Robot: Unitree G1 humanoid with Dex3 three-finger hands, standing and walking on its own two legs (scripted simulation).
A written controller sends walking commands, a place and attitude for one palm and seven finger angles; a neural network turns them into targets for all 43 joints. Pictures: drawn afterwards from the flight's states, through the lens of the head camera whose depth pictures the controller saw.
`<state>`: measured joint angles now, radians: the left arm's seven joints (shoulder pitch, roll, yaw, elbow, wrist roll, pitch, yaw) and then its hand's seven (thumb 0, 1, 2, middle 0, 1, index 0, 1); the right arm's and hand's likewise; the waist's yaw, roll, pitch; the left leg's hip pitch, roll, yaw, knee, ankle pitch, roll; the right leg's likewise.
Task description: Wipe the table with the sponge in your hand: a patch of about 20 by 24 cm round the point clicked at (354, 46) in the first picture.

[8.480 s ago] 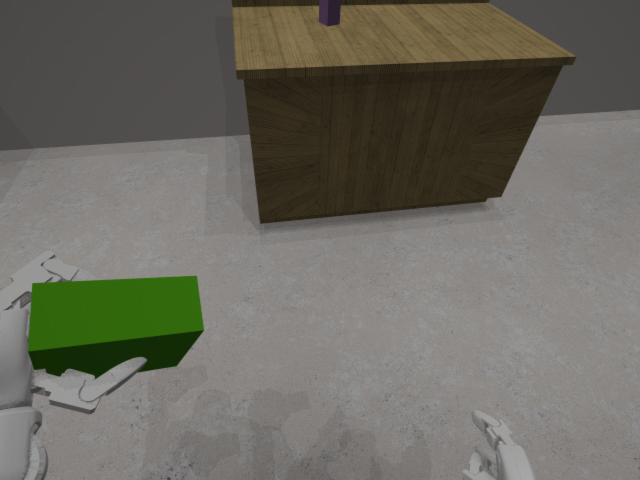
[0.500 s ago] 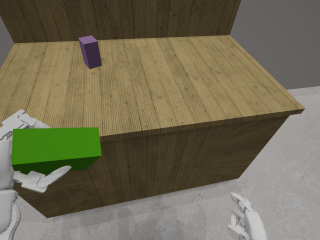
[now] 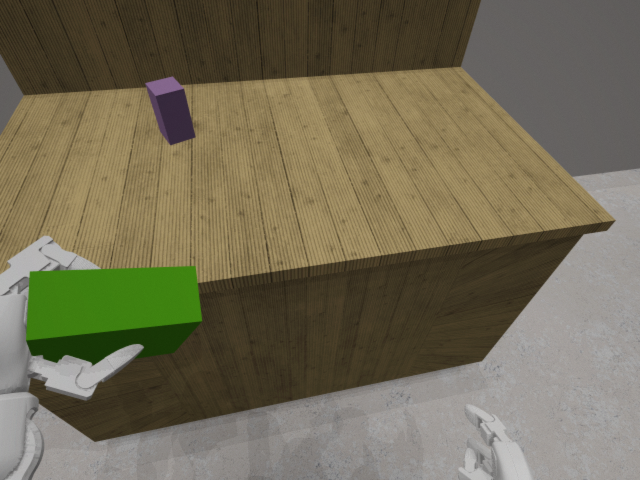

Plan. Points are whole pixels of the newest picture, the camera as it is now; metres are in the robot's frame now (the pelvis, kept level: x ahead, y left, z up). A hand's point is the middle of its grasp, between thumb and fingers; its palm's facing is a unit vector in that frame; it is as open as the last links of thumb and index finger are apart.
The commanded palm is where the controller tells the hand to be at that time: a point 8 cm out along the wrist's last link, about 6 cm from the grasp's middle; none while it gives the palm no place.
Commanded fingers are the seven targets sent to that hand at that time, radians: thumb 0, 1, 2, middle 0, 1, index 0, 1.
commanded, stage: come to a stop and stand still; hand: left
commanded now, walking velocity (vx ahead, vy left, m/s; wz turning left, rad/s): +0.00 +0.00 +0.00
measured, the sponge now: (140, 317) +0.23 +0.21 +0.13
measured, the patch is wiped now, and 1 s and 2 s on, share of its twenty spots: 0.00 0.00 0.00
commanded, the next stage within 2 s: look again from close up in 0.70 s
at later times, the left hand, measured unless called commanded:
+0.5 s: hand (117, 272) +0.27 +0.25 +0.15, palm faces +0.38 -0.84 -0.39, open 9.8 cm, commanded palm +0.22 +0.27 +0.17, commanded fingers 0.00 0.10 1.30 -1.20 -1.60 -1.20 -1.60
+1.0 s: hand (104, 274) +0.27 +0.26 +0.15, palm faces +0.40 -0.84 -0.36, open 9.8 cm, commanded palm +0.21 +0.29 +0.17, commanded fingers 0.00 0.10 1.30 -1.20 -1.60 -1.20 -1.60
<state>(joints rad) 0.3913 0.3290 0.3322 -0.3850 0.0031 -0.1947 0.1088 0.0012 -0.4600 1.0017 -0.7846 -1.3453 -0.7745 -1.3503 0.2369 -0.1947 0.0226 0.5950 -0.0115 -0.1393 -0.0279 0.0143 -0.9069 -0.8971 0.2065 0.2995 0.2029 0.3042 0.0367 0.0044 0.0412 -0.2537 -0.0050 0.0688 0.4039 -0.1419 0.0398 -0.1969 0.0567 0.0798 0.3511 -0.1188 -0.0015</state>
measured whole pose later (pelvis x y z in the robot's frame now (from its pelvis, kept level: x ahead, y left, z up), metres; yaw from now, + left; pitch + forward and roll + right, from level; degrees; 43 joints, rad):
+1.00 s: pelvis +0.06 +0.00 +0.00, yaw +1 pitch +0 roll -1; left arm 0.44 0.36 0.32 -0.43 -0.05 -0.16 0.12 0.00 -0.46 1.01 -0.78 -1.35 -0.77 -1.35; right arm 0.21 -0.20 0.02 0.56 0.01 -0.06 -0.06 0.01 -0.91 -0.90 0.21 0.30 0.20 0.30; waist 0.02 -0.01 0.01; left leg -0.20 -0.02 0.05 0.38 -0.19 0.05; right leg -0.13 0.04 0.07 0.31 -0.19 0.00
